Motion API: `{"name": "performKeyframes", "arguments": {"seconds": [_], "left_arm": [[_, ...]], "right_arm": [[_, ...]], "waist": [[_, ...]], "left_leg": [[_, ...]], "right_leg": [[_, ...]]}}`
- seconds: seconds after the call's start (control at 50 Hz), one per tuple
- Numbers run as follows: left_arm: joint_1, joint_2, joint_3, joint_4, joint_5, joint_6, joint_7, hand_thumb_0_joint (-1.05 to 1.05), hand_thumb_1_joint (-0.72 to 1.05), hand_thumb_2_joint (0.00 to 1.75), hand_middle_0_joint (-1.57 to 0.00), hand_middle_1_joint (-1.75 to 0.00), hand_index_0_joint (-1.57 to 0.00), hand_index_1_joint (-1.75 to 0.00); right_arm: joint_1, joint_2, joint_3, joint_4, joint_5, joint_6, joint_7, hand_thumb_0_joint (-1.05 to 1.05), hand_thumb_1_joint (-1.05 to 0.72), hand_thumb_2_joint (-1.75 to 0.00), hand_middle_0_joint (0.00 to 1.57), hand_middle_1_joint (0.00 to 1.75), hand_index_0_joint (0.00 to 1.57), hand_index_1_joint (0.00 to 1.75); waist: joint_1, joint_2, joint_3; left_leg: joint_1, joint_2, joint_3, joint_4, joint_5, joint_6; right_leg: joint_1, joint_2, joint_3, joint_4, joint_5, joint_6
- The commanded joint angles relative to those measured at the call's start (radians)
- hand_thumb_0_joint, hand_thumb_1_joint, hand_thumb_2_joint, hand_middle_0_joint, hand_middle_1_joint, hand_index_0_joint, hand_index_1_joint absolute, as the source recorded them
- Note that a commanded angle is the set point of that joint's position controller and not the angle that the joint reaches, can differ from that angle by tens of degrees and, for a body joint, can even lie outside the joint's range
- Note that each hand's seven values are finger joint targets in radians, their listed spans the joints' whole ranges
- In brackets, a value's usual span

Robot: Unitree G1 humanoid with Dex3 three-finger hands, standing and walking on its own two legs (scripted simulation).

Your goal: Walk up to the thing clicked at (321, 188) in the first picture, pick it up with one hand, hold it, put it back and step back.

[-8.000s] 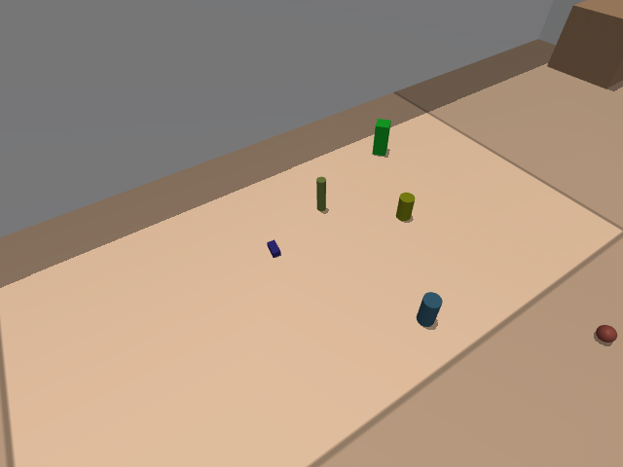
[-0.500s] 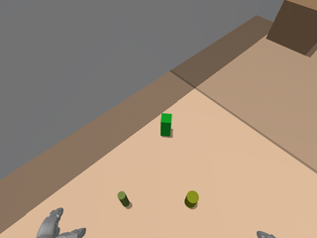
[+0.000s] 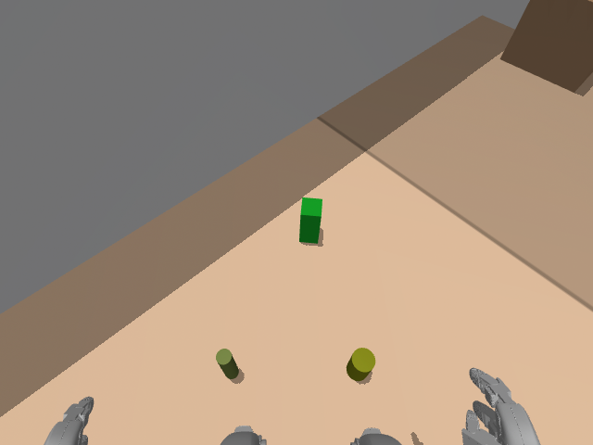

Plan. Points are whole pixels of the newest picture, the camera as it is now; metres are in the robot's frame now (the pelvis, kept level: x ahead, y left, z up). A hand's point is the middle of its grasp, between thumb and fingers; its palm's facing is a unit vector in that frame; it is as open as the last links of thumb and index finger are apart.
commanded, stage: go down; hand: left
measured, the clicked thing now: (228, 364) +0.38 +0.20 -0.62
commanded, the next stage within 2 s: none
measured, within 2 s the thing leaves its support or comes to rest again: neither
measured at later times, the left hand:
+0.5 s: hand (104, 431) +0.18 +0.31 -0.18, palm faces +0.14 -0.96 -0.25, open 17.5 cm
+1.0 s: hand (109, 385) +0.26 +0.35 -0.25, palm faces +0.15 -0.97 -0.17, open 17.2 cm
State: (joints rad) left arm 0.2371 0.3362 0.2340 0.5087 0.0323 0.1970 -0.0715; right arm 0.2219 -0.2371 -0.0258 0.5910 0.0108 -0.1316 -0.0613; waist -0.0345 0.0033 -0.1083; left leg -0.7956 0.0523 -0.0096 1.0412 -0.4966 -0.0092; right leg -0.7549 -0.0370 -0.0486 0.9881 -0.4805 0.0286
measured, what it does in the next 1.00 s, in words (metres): lowers itself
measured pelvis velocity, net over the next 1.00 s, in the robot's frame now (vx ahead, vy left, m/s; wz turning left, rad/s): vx -0.07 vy -0.01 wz -0.04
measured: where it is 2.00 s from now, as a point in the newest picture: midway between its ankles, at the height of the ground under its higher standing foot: outside the picture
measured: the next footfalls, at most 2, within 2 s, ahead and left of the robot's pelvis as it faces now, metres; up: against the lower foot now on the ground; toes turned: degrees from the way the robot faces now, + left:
none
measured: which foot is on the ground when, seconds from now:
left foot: down 0.00-1.00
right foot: down 0.00-1.00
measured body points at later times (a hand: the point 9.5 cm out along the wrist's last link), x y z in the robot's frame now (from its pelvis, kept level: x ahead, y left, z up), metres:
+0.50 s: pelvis -0.02 +0.00 -0.07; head +0.10 +0.03 +0.36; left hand +0.17 +0.36 -0.16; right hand +0.15 -0.26 -0.16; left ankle +0.00 +0.12 -0.67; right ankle +0.00 -0.14 -0.67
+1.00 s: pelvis -0.07 -0.01 -0.21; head +0.12 +0.03 +0.20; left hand +0.25 +0.40 -0.24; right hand +0.09 -0.28 -0.32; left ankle +0.00 +0.12 -0.67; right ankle +0.00 -0.14 -0.67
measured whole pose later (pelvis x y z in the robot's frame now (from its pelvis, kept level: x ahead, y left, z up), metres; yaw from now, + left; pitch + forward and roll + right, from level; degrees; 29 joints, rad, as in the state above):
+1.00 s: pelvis -0.07 -0.01 -0.21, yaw -2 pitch +33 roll -4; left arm -0.31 0.64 0.66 0.94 -0.14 -0.36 -0.53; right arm 0.11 -0.31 0.02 0.67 -0.03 -0.18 -0.04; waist -0.04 -0.01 -0.17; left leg -1.78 0.05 -0.08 1.88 -0.67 -0.02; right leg -1.73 -0.04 -0.06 1.83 -0.67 0.01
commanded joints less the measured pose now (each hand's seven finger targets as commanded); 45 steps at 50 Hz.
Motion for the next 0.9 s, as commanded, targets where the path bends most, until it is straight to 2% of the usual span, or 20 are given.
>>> {"name": "performKeyframes", "arguments": {"seconds": [0.0, 0.14, 0.16, 0.18, 0.26, 0.32, 0.36, 0.46, 0.5, 0.56, 0.6, 0.64, 0.66, 0.68, 0.72, 0.74, 0.78, 0.8, 0.84, 0.88], "left_arm": [[0.047, 0.202, 0.076, -0.183, -0.002, 0.002, 0.005, 0.00, -0.60, 0.02, -0.08, -0.08, -0.09, -0.08], [0.068, 0.209, 0.105, -0.295, -0.024, -0.011, -0.015, 0.00, -0.60, 0.04, -0.08, -0.08, -0.08, -0.08], [0.121, 0.215, 0.125, -0.222, -0.025, -0.005, -0.015, 0.00, -0.61, 0.03, -0.09, -0.08, -0.08, -0.08], [0.082, 0.216, 0.112, -0.302, -0.026, -0.015, -0.021, 0.00, -0.60, 0.03, -0.09, -0.08, -0.08, -0.08], [0.049, 0.246, 0.153, -0.248, -0.037, -0.047, -0.035, 0.00, -0.58, 0.04, -0.08, -0.07, -0.07, -0.08], [-0.085, 0.259, 0.170, -0.220, -0.055, -0.125, -0.067, 0.00, -0.57, 0.03, -0.08, -0.05, -0.07, -0.06], [-0.084, 0.301, 0.229, -0.105, -0.075, -0.185, -0.095, 0.00, -0.56, 0.03, -0.08, -0.06, -0.07, -0.06], [-0.225, 0.353, 0.272, -0.031, -0.126, -0.363, -0.209, 0.00, -0.60, 0.03, -0.08, -0.09, -0.08, -0.09], [-0.287, 0.401, 0.306, -0.039, -0.139, -0.416, -0.240, 0.00, -0.58, 0.04, -0.07, -0.09, -0.07, -0.09], [-0.259, 0.412, 0.340, 0.122, -0.151, -0.450, -0.281, 0.00, -0.60, 0.05, -0.07, -0.09, -0.07, -0.09], [-0.320, 0.477, 0.387, 0.091, -0.158, -0.482, -0.301, 0.00, -0.59, 0.06, -0.07, -0.09, -0.06, -0.10], [-0.366, 0.487, 0.401, 0.122, -0.164, -0.504, -0.327, 0.00, -0.57, 0.07, -0.06, -0.09, -0.06, -0.10], [-0.403, 0.533, 0.429, 0.090, -0.169, -0.519, -0.336, 0.00, -0.55, 0.08, -0.06, -0.09, -0.06, -0.10], [-0.378, 0.515, 0.431, 0.166, -0.173, -0.523, -0.349, 0.00, -0.55, 0.08, -0.06, -0.09, -0.05, -0.10], [-0.458, 0.570, 0.462, 0.140, -0.182, -0.552, -0.366, 0.00, -0.52, 0.08, -0.06, -0.10, -0.05, -0.10], [-0.466, 0.545, 0.450, 0.179, -0.186, -0.559, -0.379, 0.00, -0.53, 0.08, -0.06, -0.10, -0.05, -0.10], [-0.521, 0.578, 0.476, 0.196, -0.195, -0.582, -0.404, 0.00, -0.52, 0.09, -0.06, -0.10, -0.05, -0.10], [-0.559, 0.570, 0.460, 0.215, -0.197, -0.590, -0.418, 0.00, -0.51, 0.09, -0.05, -0.11, -0.05, -0.11], [-0.609, 0.643, 0.505, 0.212, -0.194, -0.609, -0.433, 0.00, -0.52, 0.09, -0.06, -0.11, -0.05, -0.11], [-0.636, 0.644, 0.500, 0.258, -0.196, -0.618, -0.450, 0.00, -0.50, 0.09, -0.06, -0.11, -0.05, -0.11]], "right_arm": [[0.011, -0.154, -0.051, -0.141, 0.002, -0.059, -0.025, 0.00, -0.84, -0.88, 0.20, 0.30, 0.20, 0.30], [-0.001, -0.141, -0.046, -0.172, -0.006, -0.086, -0.032, 0.00, -0.88, -0.89, 0.20, 0.30, 0.20, 0.30], [0.009, -0.150, -0.051, -0.155, -0.006, -0.085, -0.031, 0.00, -0.87, -0.89, 0.20, 0.30, 0.20, 0.30], [-0.004, -0.145, -0.049, -0.179, -0.007, -0.089, -0.030, 0.00, -0.88, -0.89, 0.20, 0.30, 0.20, 0.30], [0.004, -0.152, -0.052, -0.161, -0.009, -0.097, -0.030, 0.00, -0.89, -0.90, 0.20, 0.30, 0.20, 0.30], [-0.006, -0.156, -0.051, -0.154, -0.013, -0.112, -0.025, 0.00, -0.91, -0.90, 0.20, 0.30, 0.20, 0.30], [-0.006, -0.169, -0.052, -0.135, -0.013, -0.119, -0.020, 0.00, -0.91, -0.90, 0.20, 0.30, 0.20, 0.30], [-0.014, -0.194, -0.052, -0.127, -0.009, -0.135, -0.012, 0.00, -0.91, -0.90, 0.20, 0.30, 0.20, 0.30], [-0.010, -0.209, -0.056, -0.120, -0.009, -0.131, -0.012, 0.00, -0.91, -0.90, 0.20, 0.30, 0.20, 0.30], [-0.013, -0.228, -0.056, -0.092, -0.014, -0.120, -0.009, 0.00, -0.89, -0.90, 0.20, 0.30, 0.20, 0.30], [-0.014, -0.239, -0.054, -0.077, -0.012, -0.111, -0.005, 0.00, -0.89, -0.90, 0.20, 0.30, 0.20, 0.30], [-0.016, -0.247, -0.058, -0.069, -0.016, -0.102, -0.001, 0.00, -0.88, -0.90, 0.20, 0.30, 0.20, 0.30], [-0.012, -0.252, -0.059, -0.063, -0.017, -0.099, -0.001, 0.00, -0.89, -0.90, 0.20, 0.30, 0.20, 0.30], [-0.017, -0.250, -0.054, -0.058, -0.016, -0.097, -0.001, 0.00, -0.89, -0.90, 0.20, 0.30, 0.20, 0.30], [-0.023, -0.251, -0.049, -0.052, -0.022, -0.093, 0.001, 0.00, -0.89, -0.90, 0.20, 0.30, 0.20, 0.30], [-0.023, -0.250, -0.048, -0.044, -0.020, -0.092, 0.000, 0.00, -0.90, -0.90, 0.20, 0.30, 0.20, 0.30], [-0.029, -0.259, -0.047, -0.035, -0.025, -0.091, -0.001, 0.00, -0.89, -0.90, 0.20, 0.30, 0.20, 0.30], [-0.033, -0.263, -0.045, -0.034, -0.025, -0.091, -0.001, 0.00, -0.89, -0.90, 0.20, 0.30, 0.20, 0.30], [-0.024, -0.269, -0.038, -0.021, -0.028, -0.089, -0.001, 0.00, -0.89, -0.90, 0.20, 0.30, 0.20, 0.30], [-0.022, -0.270, -0.034, -0.022, -0.031, -0.087, 0.000, 0.00, -0.89, -0.90, 0.20, 0.30, 0.20, 0.30]], "waist": [[-0.006, 0.088, -0.179], [0.006, 0.105, -0.234], [0.002, 0.085, -0.228], [0.004, 0.098, -0.235], [-0.009, 0.084, -0.235], [-0.019, 0.081, -0.227], [0.001, 0.063, -0.246], [0.010, 0.111, -0.350], [0.022, 0.144, -0.426], [0.032, 0.113, -0.447], [0.060, 0.153, -0.509], [0.053, 0.139, -0.527], [0.056, 0.146, -0.558], [0.046, 0.121, -0.542], [0.045, 0.114, -0.549], [0.035, 0.095, -0.564], [0.030, 0.115, -0.559], [0.023, 0.124, -0.549], [0.034, 0.130, -0.579], [0.021, 0.129, -0.561]], "left_leg": [[0.125, -0.022, -0.013, -0.135, 0.269, 0.005], [0.080, -0.024, -0.020, -0.061, 0.304, 0.009], [0.068, -0.022, -0.024, -0.061, 0.293, 0.009], [0.060, -0.023, -0.023, -0.048, 0.299, 0.010], [0.008, -0.022, -0.022, -0.005, 0.264, 0.014], [-0.069, -0.022, -0.023, 0.074, 0.248, 0.018], [-0.144, -0.025, -0.023, 0.129, 0.219, 0.022], [-0.254, -0.030, -0.038, 0.221, 0.086, 0.018], [-0.260, -0.028, -0.044, 0.259, 0.093, 0.014], [-0.310, -0.028, -0.053, 0.322, 0.122, 0.015], [-0.302, -0.023, -0.070, 0.342, 0.149, 0.012], [-0.318, -0.020, -0.081, 0.371, 0.135, 0.015], [-0.333, -0.024, -0.072, 0.394, 0.149, 0.016], [-0.369, -0.026, -0.070, 0.417, 0.143, 0.020], [-0.431, -0.030, -0.058, 0.457, 0.128, 0.026], [-0.431, -0.029, -0.058, 0.479, 0.133, 0.030], [-0.470, -0.029, -0.054, 0.508, 0.104, 0.030], [-0.479, -0.027, -0.062, 0.515, 0.071, 0.028], [-0.502, -0.025, -0.062, 0.541, 0.060, 0.028], [-0.562, -0.026, -0.062, 0.556, -0.001, 0.027]], "right_leg": [[0.050, 0.040, -0.010, -0.079, 0.212, -0.044], [0.009, 0.037, -0.010, -0.015, 0.237, -0.046], [0.003, 0.039, -0.012, -0.009, 0.221, -0.046], [-0.008, 0.039, -0.011, -0.001, 0.231, -0.046], [-0.060, 0.039, -0.003, 0.035, 0.206, -0.045], [-0.158, 0.036, 0.001, 0.112, 0.192, -0.045], [-0.219, 0.032, 0.005, 0.172, 0.160, -0.048], [-0.370, 0.024, 0.018, 0.299, 0.053, -0.053], [-0.414, 0.022, 0.021, 0.339, 0.052, -0.056], [-0.476, 0.024, 0.014, 0.399, 0.063, -0.057], [-0.521, 0.026, 0.006, 0.452, 0.073, -0.064], [-0.562, 0.027, 0.000, 0.483, 0.062, -0.063], [-0.553, 0.025, 0.006, 0.488, 0.074, -0.063], [-0.569, 0.027, 0.006, 0.504, 0.068, -0.063], [-0.576, 0.026, 0.016, 0.519, 0.059, -0.061], [-0.596, 0.029, 0.014, 0.532, 0.062, -0.061], [-0.636, 0.028, 0.018, 0.553, 0.037, -0.062], [-0.674, 0.030, 0.013, 0.571, 0.011, -0.065], [-0.687, 0.028, 0.014, 0.591, 0.000, -0.064], [-0.706, 0.027, 0.017, 0.607, -0.045, -0.063]]}}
